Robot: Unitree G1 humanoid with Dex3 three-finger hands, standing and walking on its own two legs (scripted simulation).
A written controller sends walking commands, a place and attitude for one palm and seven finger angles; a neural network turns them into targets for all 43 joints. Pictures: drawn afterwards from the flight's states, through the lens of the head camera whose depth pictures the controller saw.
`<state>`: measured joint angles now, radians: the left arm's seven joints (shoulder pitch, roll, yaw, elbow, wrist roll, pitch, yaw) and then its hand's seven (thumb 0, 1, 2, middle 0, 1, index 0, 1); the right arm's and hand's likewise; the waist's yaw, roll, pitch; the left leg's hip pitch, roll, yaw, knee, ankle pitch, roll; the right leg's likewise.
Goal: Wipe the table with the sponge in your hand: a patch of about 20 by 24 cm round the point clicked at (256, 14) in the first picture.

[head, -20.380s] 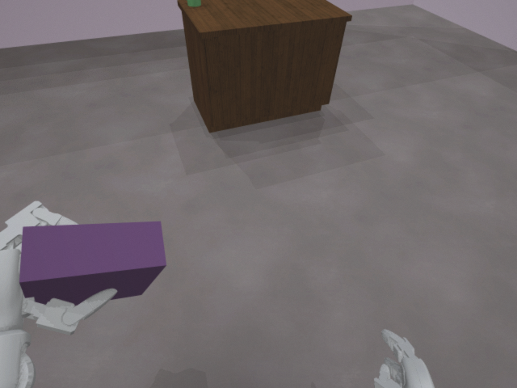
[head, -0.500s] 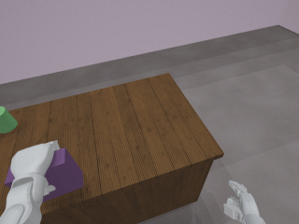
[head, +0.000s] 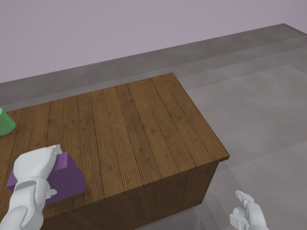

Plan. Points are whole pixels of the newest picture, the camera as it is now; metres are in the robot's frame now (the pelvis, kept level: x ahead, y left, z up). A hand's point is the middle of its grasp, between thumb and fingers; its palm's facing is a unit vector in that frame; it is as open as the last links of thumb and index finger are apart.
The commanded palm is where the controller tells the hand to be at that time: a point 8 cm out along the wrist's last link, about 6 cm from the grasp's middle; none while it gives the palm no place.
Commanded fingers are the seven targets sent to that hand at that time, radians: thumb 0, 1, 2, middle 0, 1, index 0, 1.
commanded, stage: move the sponge above the wiping area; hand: left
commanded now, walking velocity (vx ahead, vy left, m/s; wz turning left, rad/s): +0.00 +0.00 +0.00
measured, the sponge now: (54, 184) +0.21 +0.33 -0.03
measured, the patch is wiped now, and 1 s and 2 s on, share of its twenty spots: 0.00 0.00 0.00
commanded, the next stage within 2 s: lower the sponge onto the table in 0.42 s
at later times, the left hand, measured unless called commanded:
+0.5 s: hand (43, 173) +0.21 +0.34 +0.03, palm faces -0.09 -0.06 -0.99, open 9.8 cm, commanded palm +0.20 +0.34 +0.09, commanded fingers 0.00 0.10 1.30 -1.20 -1.60 -1.20 -1.60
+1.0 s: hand (38, 179) +0.20 +0.35 +0.02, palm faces -0.09 -0.08 -0.99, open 9.8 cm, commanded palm +0.19 +0.34 +0.08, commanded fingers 0.00 0.10 1.30 -1.20 -1.60 -1.20 -1.60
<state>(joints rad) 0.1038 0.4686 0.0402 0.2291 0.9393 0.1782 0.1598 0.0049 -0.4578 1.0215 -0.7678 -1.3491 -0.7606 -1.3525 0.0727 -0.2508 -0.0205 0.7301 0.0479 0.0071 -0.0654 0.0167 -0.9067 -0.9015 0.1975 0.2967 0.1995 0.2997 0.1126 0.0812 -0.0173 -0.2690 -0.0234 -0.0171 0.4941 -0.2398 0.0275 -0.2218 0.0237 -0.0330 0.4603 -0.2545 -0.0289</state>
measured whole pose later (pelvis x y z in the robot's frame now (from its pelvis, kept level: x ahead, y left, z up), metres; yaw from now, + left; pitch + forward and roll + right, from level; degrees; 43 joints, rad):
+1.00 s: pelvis +0.00 +0.00 +0.00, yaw +0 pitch +0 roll -1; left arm 0.15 0.49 0.08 0.22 0.93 0.15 0.16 0.00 -0.46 1.02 -0.77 -1.35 -0.76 -1.35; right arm 0.06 -0.26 -0.03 0.74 0.05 0.01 -0.07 0.02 -0.91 -0.90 0.20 0.30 0.20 0.30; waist 0.12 0.08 -0.02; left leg -0.26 -0.02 -0.02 0.50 -0.24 0.03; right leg -0.20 0.02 -0.03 0.44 -0.25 -0.02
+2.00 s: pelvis +0.00 +0.00 -0.01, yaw +0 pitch +4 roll -1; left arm 0.10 0.44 0.06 0.38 0.97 0.13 0.28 0.01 -0.45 1.02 -0.76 -1.36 -0.75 -1.36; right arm 0.10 -0.26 -0.05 0.74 0.05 0.02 -0.06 0.02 -0.91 -0.90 0.20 0.30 0.20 0.30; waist 0.10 0.07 -0.06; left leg -0.38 -0.02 -0.02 0.58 -0.27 0.03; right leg -0.32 0.03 -0.03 0.54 -0.28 -0.03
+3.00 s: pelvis -0.02 +0.01 -0.03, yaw -1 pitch +14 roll -3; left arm -0.42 0.67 0.16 0.93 1.01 0.00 0.25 0.02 -0.51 1.08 -0.78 -1.33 -0.77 -1.35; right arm 0.24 -0.28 -0.03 0.73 0.08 0.07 -0.05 0.01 -0.91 -0.90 0.20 0.30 0.20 0.30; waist 0.01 0.06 -0.12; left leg -0.72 0.00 -0.03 0.80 -0.32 0.03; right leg -0.65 0.05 -0.05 0.72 -0.31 -0.02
